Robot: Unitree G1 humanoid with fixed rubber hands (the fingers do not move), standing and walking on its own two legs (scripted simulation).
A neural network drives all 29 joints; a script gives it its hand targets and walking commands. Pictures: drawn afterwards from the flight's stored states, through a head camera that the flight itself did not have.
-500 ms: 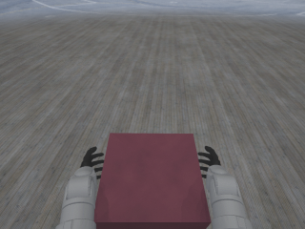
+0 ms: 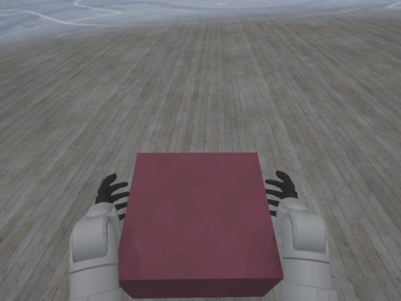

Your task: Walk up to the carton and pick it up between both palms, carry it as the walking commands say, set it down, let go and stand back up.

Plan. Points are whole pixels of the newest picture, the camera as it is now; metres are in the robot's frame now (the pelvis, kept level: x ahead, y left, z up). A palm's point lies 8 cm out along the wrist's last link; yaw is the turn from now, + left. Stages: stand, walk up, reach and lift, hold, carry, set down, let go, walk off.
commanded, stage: carry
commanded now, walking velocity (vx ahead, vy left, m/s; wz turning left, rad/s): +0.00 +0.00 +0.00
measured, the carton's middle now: (197, 222) +0.30 +0.00 +0.03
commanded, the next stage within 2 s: none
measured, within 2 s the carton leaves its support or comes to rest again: neither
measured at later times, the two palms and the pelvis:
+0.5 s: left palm (124, 239) +0.20 +0.12 +0.13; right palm (334, 228) +0.20 -0.23 +0.12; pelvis -0.03 -0.05 +0.00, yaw +0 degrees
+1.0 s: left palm (89, 286) +0.14 +0.17 +0.11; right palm (320, 262) +0.15 -0.18 +0.12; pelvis -0.09 -0.02 +0.00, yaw +2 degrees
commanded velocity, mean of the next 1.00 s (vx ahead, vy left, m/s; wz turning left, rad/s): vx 0.00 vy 0.00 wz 0.24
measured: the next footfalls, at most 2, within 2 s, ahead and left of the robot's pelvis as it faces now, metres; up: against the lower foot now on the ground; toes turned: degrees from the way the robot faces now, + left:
left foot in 0.28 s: +0.04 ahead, +0.11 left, +0.00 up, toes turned +5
right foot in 1.20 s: -0.07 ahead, -0.10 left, +0.00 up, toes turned +4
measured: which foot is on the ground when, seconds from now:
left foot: up 0.00-0.26, down 0.28-1.00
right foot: down 0.00-0.98, up 1.00-1.00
